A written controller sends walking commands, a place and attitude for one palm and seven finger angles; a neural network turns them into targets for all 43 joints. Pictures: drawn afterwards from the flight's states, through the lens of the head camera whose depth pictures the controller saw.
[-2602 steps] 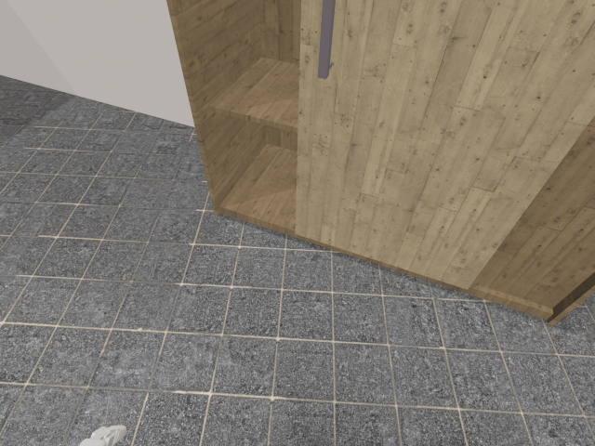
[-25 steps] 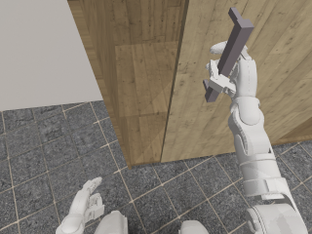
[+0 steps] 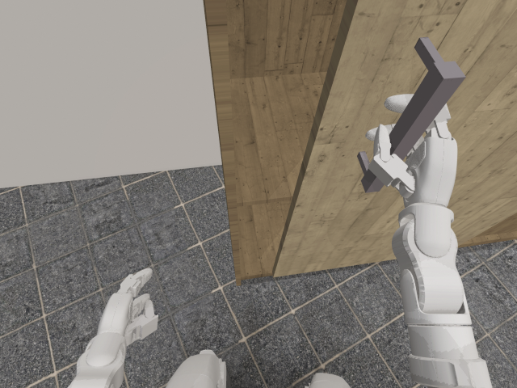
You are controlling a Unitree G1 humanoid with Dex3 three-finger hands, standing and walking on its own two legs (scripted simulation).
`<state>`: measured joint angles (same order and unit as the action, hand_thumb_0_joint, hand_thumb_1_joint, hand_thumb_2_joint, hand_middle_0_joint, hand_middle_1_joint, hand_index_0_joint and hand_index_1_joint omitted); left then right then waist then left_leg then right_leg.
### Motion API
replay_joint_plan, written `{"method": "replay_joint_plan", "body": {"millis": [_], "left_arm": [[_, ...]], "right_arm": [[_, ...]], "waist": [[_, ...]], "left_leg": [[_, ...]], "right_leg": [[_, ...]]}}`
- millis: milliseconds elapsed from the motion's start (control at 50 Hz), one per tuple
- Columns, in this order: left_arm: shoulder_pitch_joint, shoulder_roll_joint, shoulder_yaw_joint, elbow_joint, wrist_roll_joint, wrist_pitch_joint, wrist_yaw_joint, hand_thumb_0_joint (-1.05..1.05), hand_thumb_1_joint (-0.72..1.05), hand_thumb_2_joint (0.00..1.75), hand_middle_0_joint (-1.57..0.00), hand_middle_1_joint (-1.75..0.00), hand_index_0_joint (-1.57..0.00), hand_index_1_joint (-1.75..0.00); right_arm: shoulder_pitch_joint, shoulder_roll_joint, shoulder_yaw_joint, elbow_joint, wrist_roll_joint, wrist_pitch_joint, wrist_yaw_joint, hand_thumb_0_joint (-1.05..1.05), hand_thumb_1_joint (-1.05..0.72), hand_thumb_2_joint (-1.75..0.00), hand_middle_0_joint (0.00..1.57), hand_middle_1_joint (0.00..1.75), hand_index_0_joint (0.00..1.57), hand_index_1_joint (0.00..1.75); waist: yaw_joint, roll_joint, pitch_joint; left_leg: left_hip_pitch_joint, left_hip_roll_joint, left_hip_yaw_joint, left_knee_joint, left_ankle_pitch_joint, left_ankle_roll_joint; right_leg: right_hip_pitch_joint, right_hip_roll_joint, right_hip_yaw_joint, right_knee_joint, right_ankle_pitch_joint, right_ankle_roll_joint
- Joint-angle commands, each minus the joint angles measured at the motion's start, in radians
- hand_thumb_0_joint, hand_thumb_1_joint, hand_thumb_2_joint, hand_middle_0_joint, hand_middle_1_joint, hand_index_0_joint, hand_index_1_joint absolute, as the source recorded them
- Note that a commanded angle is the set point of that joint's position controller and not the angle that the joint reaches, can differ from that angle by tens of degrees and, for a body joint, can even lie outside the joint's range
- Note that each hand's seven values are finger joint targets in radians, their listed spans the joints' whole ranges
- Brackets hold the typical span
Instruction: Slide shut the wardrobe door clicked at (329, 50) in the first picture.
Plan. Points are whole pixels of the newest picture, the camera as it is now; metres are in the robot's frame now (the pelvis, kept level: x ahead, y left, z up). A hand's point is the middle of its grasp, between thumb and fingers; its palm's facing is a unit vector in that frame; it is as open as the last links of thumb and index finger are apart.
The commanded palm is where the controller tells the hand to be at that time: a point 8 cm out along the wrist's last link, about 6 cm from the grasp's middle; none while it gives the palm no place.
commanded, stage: step sideways, sliding the door along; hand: right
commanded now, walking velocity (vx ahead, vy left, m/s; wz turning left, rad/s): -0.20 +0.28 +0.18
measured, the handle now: (393, 128) +0.42 -0.18 +0.14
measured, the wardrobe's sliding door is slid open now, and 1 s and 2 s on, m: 0.12 0.00 0.00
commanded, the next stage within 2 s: stop walking and hold the door there in 1.54 s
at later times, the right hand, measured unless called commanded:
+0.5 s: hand (295, 168) +0.36 -0.05 +0.14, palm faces +0.19 +0.98 -0.07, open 6.2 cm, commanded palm +0.32 -0.03 +0.15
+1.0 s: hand (283, 167) +0.36 -0.03 +0.14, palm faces +0.35 +0.93 -0.04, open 6.6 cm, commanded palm +0.31 +0.01 +0.15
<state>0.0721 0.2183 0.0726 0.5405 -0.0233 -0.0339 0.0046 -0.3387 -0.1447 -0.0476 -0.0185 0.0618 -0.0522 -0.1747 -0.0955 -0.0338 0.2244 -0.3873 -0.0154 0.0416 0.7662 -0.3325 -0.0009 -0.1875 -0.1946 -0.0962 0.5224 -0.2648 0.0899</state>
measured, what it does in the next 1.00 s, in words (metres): steps to the left: left foot, then right foot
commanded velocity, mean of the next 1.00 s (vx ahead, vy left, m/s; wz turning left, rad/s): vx -0.15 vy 0.20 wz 0.10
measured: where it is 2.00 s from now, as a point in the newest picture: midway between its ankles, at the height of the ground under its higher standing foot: outside the picture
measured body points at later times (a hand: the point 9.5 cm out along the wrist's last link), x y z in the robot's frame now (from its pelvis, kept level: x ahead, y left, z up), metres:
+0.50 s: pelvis +0.00 +0.10 -0.01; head +0.08 +0.10 +0.43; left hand +0.22 +0.29 -0.11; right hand +0.34 -0.10 +0.14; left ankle +0.01 +0.22 -0.73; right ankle -0.02 -0.13 -0.73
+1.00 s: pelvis -0.01 +0.15 +0.00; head +0.04 +0.16 +0.44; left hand +0.16 +0.39 -0.10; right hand +0.33 -0.08 +0.15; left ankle +0.00 +0.26 -0.73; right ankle -0.03 -0.03 -0.73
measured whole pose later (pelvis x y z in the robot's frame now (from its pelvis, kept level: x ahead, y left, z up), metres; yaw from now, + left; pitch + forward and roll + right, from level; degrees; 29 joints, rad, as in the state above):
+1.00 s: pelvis -0.01 +0.15 +0.00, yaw +4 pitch -1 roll +0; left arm 0.14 0.23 0.04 0.63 -0.03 -0.06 0.04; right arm -0.27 -0.17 -0.17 0.03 0.09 0.01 -0.25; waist -0.08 -0.03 0.13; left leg -0.30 0.01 0.06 0.62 -0.28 0.01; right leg -0.21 -0.13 -0.03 0.58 -0.31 0.05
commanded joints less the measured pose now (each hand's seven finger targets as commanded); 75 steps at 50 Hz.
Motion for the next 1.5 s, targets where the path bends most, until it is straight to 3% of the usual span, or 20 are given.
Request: {"method": "replay_joint_plan", "body": {"millis": [0,80,140,180,220,260,280,440,520,540,600,640,680,780,840,900,980,1140,1300,1480], "left_arm": [[-0.054,0.093,0.013,-0.149,0.002,-0.055,-0.027,0.0,0.9,0.9,-0.2,-0.3,-0.2,-0.3],[-0.063,0.076,-0.008,-0.154,-0.024,-0.051,-0.024,0.0,0.9,0.9,-0.2,-0.3,-0.2,-0.3],[-0.061,0.062,-0.005,-0.133,-0.02,-0.051,0.009,0.0,0.9,0.9,-0.2,-0.3,-0.2,-0.3],[-0.055,0.025,-0.034,-0.106,-0.007,-0.07,0.015,0.0,0.9,0.9,-0.2,-0.3,-0.2,-0.3],[-0.059,0.041,-0.02,-0.09,-0.005,-0.068,0.018,0.0,0.9,0.9,-0.2,-0.3,-0.2,-0.3],[-0.085,0.093,0.008,-0.155,0.005,-0.047,-0.016,0.0,0.9,0.9,-0.2,-0.3,-0.2,-0.3],[-0.095,0.084,0.009,-0.166,0.01,-0.048,-0.029,0.0,0.9,0.9,-0.2,-0.3,-0.2,-0.3],[-0.064,0.093,-0.009,-0.159,-0.02,-0.033,-0.035,0.0,0.9,0.9,-0.2,-0.3,-0.2,-0.3],[-0.057,0.056,-0.001,-0.139,-0.026,-0.03,0.002,0.0,0.9,0.9,-0.2,-0.3,-0.2,-0.3],[-0.054,0.049,-0.011,-0.129,-0.021,-0.035,0.006,0.0,0.9,0.9,-0.2,-0.3,-0.2,-0.3],[-0.051,0.038,-0.019,-0.093,-0.009,-0.049,0.022,0.0,0.9,0.9,-0.2,-0.3,-0.2,-0.3],[-0.057,0.105,0.014,-0.144,-0.007,-0.03,0.007,0.0,0.9,0.9,-0.2,-0.3,-0.2,-0.3],[-0.081,0.091,0.018,-0.161,-0.002,-0.021,-0.019,0.0,0.9,0.9,-0.2,-0.3,-0.2,-0.3],[-0.029,0.087,-0.004,-0.134,-0.031,-0.046,-0.02,0.0,0.9,0.9,-0.2,-0.3,-0.2,-0.3],[-0.018,0.082,0.006,-0.084,-0.022,-0.065,0.019,0.0,0.9,0.9,-0.2,-0.3,-0.2,-0.3],[-0.027,0.049,-0.033,-0.067,-0.012,-0.088,0.038,0.0,0.9,0.9,-0.2,-0.3,-0.2,-0.3],[-0.059,0.078,-0.017,-0.117,-0.012,-0.091,0.026,0.0,0.9,0.9,-0.2,-0.3,-0.2,-0.3],[-0.031,0.08,-0.027,-0.085,-0.01,-0.099,0.033,0.0,0.9,0.9,-0.2,-0.3,-0.2,-0.3],[-0.059,0.059,-0.049,-0.112,0.002,-0.07,0.024,0.0,0.9,0.9,-0.2,-0.3,-0.2,-0.3],[-0.042,0.062,-0.058,-0.107,0.005,-0.063,0.005,0.0,0.9,0.9,-0.2,-0.3,-0.2,-0.3]], "right_arm": [[-0.419,0.102,0.294,-0.401,-0.055,-0.165,0.089,0.0,-0.9,-0.9,0.45,1.4,0.45,1.4],[-0.42,0.051,0.275,-0.42,-0.066,-0.17,0.101,0.0,-0.9,-0.9,0.45,1.4,0.45,1.4],[-0.265,0.007,0.241,-0.385,-0.048,-0.148,0.085,0.0,-0.9,-0.9,0.45,1.4,0.45,1.4],[-0.3,0.033,0.249,-0.481,-0.036,-0.164,0.078,0.0,-0.9,-0.9,0.45,1.4,0.45,1.4],[-0.33,0.046,0.275,-0.532,-0.023,-0.181,0.074,0.0,-0.9,-0.9,0.45,1.4,0.45,1.4],[-0.316,0.104,0.322,-0.506,-0.022,-0.183,0.103,0.0,-0.9,-0.9,0.45,1.4,0.45,1.4],[-0.367,0.121,0.333,-0.521,-0.048,-0.189,0.107,0.0,-0.9,-0.9,0.45,1.4,0.45,1.4],[-0.377,0.084,0.319,-0.417,-0.064,-0.17,0.107,0.0,-0.9,-0.9,0.45,1.4,0.45,1.4],[-0.285,-0.003,0.233,-0.429,-0.044,-0.145,0.09,0.0,-0.9,-0.9,0.45,1.4,0.45,1.4],[-0.251,-0.002,0.229,-0.406,-0.048,-0.14,0.087,0.0,-0.9,-0.9,0.45,1.4,0.45,1.4],[-0.298,0.008,0.219,-0.499,-0.018,-0.154,0.068,0.0,-0.9,-0.9,0.45,1.4,0.45,1.4],[-0.286,0.044,0.247,-0.499,-0.003,-0.157,0.084,0.0,-0.9,-0.9,0.45,1.4,0.45,1.4],[-0.324,0.066,0.247,-0.449,-0.031,-0.157,0.092,0.0,-0.9,-0.9,0.45,1.4,0.45,1.4],[-0.384,0.048,0.245,-0.374,-0.038,-0.145,0.09,0.0,-0.9,-0.9,0.45,1.4,0.45,1.4],[-0.284,-0.003,0.205,-0.288,-0.03,-0.099,0.072,0.0,-0.9,-0.9,0.45,1.4,0.45,1.4],[-0.309,0.02,0.223,-0.404,-0.02,-0.105,0.056,0.0,-0.9,-0.9,0.45,1.4,0.45,1.4],[-0.306,0.111,0.317,-0.45,-0.013,-0.11,0.066,0.0,-0.9,-0.9,0.45,1.4,0.45,1.4],[-0.295,0.134,0.37,-0.361,-0.041,-0.089,0.051,0.0,-0.9,-0.9,0.45,1.4,0.45,1.4],[-0.375,0.259,0.499,-0.361,-0.047,-0.095,0.064,0.0,-0.9,-0.9,0.45,1.4,0.45,1.4],[-0.37,0.331,0.599,-0.36,-0.057,-0.111,0.073,0.0,-0.9,-0.9,0.45,1.4,0.45,1.4]], "waist": [[0.11,-0.26,-0.523],[0.123,-0.091,-0.527],[0.109,0.27,-0.576],[0.118,0.254,-0.573],[0.145,0.165,-0.629],[0.103,-0.115,-0.63],[0.107,-0.207,-0.565],[0.126,-0.204,-0.492],[0.121,0.261,-0.591],[0.107,0.282,-0.582],[0.137,0.172,-0.611],[0.116,-0.068,-0.642],[0.099,-0.261,-0.536],[0.109,-0.172,-0.536],[0.118,0.167,-0.547],[0.119,0.149,-0.583],[0.102,-0.154,-0.6],[0.129,-0.013,-0.608],[0.12,-0.126,-0.565],[0.129,-0.083,-0.546]], "left_leg": [[-0.071,0.058,-0.027,0.034,-0.037,0.008],[0.226,0.053,0.024,-0.263,0.492,0.004],[0.467,0.284,-0.308,-0.211,1.403,0.156],[0.491,0.269,-0.248,-0.156,1.353,0.137],[0.338,0.206,-0.155,-0.051,1.115,0.066],[0.0,0.07,-0.076,0.144,0.01,-0.019],[-0.084,0.046,-0.075,0.252,-0.166,-0.017],[0.128,0.036,0.048,-0.203,0.239,-0.001],[0.447,0.244,-0.253,-0.197,1.315,0.128],[0.458,0.274,-0.268,-0.211,1.331,0.136],[0.397,0.226,-0.166,-0.089,1.191,0.082],[0.103,0.098,-0.059,0.051,0.378,-0.022],[-0.025,0.05,-0.049,0.158,-0.125,-0.012],[0.227,0.064,0.016,-0.285,0.437,0.004],[0.375,0.259,-0.276,-0.265,1.162,0.106],[0.458,0.259,-0.216,-0.193,1.137,0.095],[0.151,0.101,-0.056,-0.092,0.295,-0.014],[0.297,0.156,-0.089,-0.188,0.889,0.018],[0.131,0.091,-0.018,-0.128,0.274,0.002],[0.091,0.087,-0.012,-0.138,0.355,0.003]], "right_leg": [[0.447,-0.275,0.047,0.044,1.034,-0.194],[0.256,-0.141,-0.031,0.25,0.726,-0.144],[-0.121,0.094,0.03,0.406,-0.244,-0.036],[-0.156,0.085,0.06,0.203,-0.244,-0.052],[0.144,-0.017,0.058,-0.054,0.283,-0.076],[0.388,-0.336,0.277,-0.096,1.018,-0.248],[0.357,-0.36,0.243,-0.084,1.007,-0.282],[0.301,-0.204,0.004,0.147,0.79,-0.166],[-0.04,0.051,-0.005,0.336,-0.014,-0.037],[-0.119,0.089,0.04,0.347,-0.235,-0.051],[0.055,0.022,0.042,0.012,0.122,-0.073],[0.355,-0.269,0.272,-0.07,0.906,-0.209],[0.324,-0.339,0.196,-0.071,0.943,-0.273],[0.256,-0.116,-0.019,0.218,0.644,-0.142],[-0.031,0.102,0.022,0.314,-0.088,-0.051],[-0.067,0.115,0.091,0.105,-0.089,-0.085],[0.317,-0.161,0.169,-0.049,0.886,-0.201],[0.209,0.01,0.043,0.041,0.578,-0.092],[0.284,-0.065,0.084,-0.069,0.694,-0.153],[0.31,-0.037,0.078,-0.037,0.79,-0.139]]}}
